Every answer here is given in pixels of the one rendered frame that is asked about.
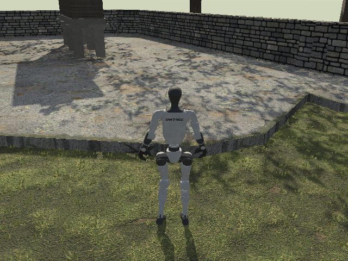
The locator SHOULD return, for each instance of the robot right thigh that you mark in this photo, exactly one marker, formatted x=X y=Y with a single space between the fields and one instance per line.
x=185 y=169

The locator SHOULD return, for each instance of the robot thigh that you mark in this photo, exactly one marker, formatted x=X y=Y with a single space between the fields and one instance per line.
x=161 y=160
x=185 y=169

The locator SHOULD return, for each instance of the right robot hand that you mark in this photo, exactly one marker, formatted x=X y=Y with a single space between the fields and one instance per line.
x=200 y=150

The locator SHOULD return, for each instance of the robot left forearm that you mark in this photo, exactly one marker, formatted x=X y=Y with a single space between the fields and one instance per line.
x=145 y=143

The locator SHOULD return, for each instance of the robot right forearm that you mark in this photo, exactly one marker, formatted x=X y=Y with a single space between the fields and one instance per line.
x=201 y=142

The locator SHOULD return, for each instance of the left robot hand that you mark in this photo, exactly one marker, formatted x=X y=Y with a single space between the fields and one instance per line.
x=145 y=153

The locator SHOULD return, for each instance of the robot right upper arm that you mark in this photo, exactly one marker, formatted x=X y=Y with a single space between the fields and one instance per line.
x=194 y=124

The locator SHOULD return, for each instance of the robot left upper arm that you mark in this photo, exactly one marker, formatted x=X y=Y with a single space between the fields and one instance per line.
x=154 y=123

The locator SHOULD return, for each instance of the robot left thigh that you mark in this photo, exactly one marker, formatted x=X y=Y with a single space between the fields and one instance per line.
x=161 y=160

